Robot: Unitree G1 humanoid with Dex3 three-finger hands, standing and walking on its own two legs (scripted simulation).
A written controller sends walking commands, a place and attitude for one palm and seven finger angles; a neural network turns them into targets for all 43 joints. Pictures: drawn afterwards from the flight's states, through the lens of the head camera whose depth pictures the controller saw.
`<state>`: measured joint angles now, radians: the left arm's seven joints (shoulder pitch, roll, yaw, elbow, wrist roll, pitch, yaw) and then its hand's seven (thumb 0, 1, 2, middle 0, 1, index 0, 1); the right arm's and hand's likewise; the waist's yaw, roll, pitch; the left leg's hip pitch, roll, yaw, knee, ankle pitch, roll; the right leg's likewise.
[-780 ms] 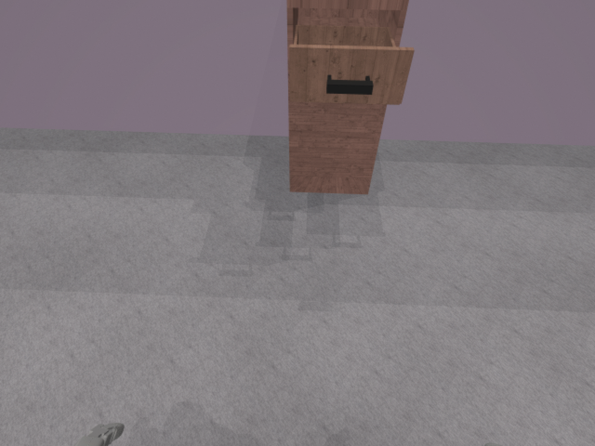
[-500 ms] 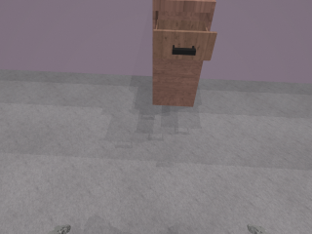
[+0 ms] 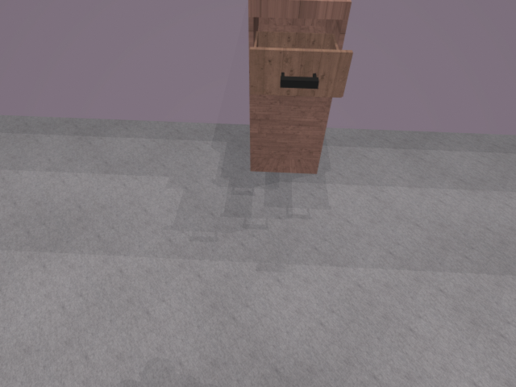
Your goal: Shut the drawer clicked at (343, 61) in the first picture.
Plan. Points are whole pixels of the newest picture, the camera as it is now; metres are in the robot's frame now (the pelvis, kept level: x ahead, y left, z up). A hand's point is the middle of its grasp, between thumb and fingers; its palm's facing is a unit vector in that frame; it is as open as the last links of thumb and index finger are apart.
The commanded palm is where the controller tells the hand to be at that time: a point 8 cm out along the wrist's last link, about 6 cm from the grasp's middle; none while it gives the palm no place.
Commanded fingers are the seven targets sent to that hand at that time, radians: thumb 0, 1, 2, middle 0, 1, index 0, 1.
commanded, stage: stand and wait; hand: left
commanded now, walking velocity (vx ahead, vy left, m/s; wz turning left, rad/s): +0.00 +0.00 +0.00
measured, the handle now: (298, 79) +1.06 -0.07 -0.03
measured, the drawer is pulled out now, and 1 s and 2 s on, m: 0.29 0.29 0.29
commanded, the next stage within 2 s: look at it before walking up in 0.26 s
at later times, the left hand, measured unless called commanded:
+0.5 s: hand out of the picture +0.06 +0.25 -0.15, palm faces -0.02 -0.94 -0.33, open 7.4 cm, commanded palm none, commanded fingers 0.00 0.90 0.90 -0.20 -0.30 -0.20 -0.30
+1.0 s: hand out of the picture +0.06 +0.25 -0.15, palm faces -0.01 -0.94 -0.33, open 7.4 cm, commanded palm none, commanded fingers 0.00 0.90 0.90 -0.20 -0.30 -0.20 -0.30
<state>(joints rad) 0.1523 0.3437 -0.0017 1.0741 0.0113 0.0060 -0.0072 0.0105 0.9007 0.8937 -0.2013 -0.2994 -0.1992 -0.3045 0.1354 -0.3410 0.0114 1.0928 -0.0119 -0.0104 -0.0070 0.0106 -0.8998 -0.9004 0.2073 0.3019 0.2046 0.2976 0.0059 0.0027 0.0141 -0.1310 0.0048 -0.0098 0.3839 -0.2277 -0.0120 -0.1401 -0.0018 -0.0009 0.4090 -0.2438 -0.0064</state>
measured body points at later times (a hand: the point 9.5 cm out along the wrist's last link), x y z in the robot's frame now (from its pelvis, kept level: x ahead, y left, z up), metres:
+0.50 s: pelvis -0.01 +0.00 +0.00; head -0.01 +0.00 +0.45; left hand +0.06 +0.29 -0.13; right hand +0.06 -0.29 -0.13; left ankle -0.01 +0.13 -0.74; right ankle -0.01 -0.11 -0.74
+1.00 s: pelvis +0.00 +0.00 +0.00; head -0.01 +0.00 +0.45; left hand +0.06 +0.30 -0.13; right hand +0.08 -0.29 -0.13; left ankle -0.01 +0.13 -0.74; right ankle -0.01 -0.11 -0.74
